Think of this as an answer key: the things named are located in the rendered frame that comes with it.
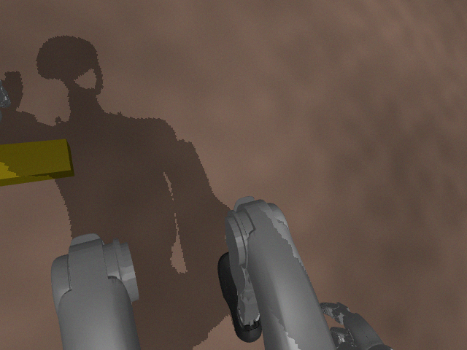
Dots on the carton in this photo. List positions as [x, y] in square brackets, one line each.
[35, 161]

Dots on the right robot foot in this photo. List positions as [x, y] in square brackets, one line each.
[246, 333]

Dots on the right robot hand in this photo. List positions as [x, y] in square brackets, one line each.
[358, 333]

